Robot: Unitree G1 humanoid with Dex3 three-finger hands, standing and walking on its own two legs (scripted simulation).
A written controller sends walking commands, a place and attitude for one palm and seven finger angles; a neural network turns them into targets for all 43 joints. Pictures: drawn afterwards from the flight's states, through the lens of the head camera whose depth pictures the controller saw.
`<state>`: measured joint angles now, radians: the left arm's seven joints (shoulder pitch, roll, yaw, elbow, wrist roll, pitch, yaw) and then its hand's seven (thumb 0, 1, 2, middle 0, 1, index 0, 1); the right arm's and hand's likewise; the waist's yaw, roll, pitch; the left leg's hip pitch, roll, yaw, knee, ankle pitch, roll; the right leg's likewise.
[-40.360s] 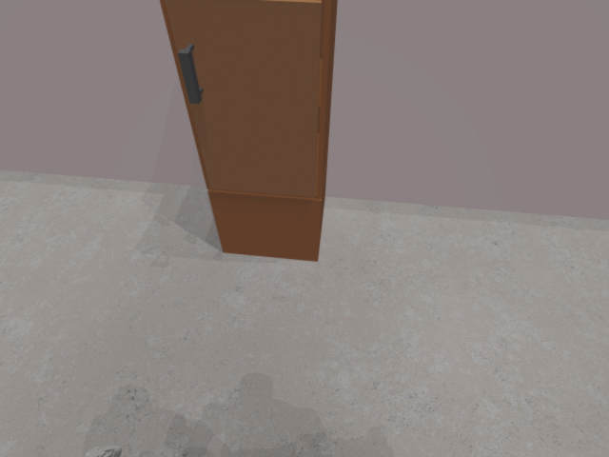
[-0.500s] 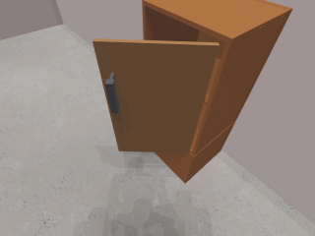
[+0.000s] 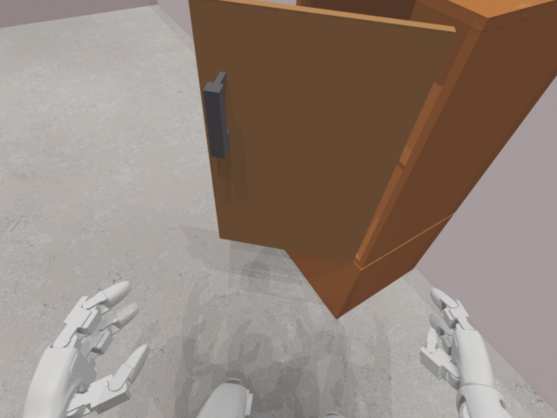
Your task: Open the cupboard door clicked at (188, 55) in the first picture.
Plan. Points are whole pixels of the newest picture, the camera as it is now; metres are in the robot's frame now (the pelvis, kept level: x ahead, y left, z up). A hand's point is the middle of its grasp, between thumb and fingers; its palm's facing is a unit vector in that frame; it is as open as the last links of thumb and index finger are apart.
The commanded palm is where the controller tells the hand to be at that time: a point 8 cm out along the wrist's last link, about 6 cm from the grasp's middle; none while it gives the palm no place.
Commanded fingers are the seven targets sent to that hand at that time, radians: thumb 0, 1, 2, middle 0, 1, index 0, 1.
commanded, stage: raise the hand with hooked fingers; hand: left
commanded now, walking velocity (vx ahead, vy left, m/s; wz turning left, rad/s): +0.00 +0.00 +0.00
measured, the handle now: (220, 115) +0.55 +0.18 +0.13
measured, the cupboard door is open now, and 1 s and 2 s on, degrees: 48 48 48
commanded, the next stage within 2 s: move the hooked fingers beside the handle in 1.58 s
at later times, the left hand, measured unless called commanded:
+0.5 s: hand (113, 281) +0.25 +0.24 +0.09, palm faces -0.02 -1.00 -0.06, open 12.1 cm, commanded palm +0.23 +0.30 +0.10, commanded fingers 0.00 -0.31 0.38 -0.29 -1.08 -0.29 -1.08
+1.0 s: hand (75, 217) +0.30 +0.30 +0.14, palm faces +0.00 -1.00 -0.06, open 13.9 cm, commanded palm +0.28 +0.34 +0.14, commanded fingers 0.00 -0.50 0.30 -0.30 -1.20 -0.30 -1.20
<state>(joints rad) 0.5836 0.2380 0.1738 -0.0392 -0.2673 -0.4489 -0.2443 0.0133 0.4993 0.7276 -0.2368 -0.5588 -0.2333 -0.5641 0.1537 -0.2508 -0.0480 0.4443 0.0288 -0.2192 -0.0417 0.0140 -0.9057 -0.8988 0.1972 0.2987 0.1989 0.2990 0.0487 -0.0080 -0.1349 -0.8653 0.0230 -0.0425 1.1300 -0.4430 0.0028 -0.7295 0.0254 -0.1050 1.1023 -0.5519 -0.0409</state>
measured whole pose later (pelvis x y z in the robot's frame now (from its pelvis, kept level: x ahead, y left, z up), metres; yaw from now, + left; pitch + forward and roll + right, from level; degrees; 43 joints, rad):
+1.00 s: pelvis +0.03 +0.03 +0.05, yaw -1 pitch +7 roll -3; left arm 0.03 0.43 0.39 0.27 -0.36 -0.18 -0.47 -0.01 -0.49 0.31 -0.30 -1.19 -0.30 -1.19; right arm 0.26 -0.26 0.06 0.55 0.06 -0.20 -0.09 0.02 -0.90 -0.90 0.20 0.30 0.21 0.30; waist 0.01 0.03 -0.08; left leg -0.62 0.00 0.00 0.85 -0.36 0.04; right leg -0.48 0.01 -0.06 0.78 -0.43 0.01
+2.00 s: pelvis +0.03 +0.01 +0.05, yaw -1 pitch +8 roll -2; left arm -0.18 0.48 0.44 0.54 -0.34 -0.21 -0.53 -0.01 -0.50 0.30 -0.31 -1.20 -0.30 -1.20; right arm 0.28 -0.29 0.03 0.59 0.06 -0.17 -0.10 0.02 -0.90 -0.90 0.20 0.30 0.20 0.30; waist -0.01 0.02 -0.07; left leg -0.60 0.02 0.00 0.80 -0.34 0.02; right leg -0.47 0.02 -0.06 0.75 -0.42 -0.02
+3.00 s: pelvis +0.04 +0.03 +0.04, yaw -3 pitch +14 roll -3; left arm -0.63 0.55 0.43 0.98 -0.21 -0.32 -0.43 -0.01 -0.50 0.30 -0.30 -1.20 -0.30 -1.20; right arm 0.36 -0.29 0.02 0.62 0.04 0.00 -0.06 0.01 -0.90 -0.90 0.20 0.30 0.20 0.30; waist -0.09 0.01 -0.08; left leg -0.73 0.02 0.03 0.85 -0.36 0.04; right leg -0.61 0.03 -0.03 0.79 -0.42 0.00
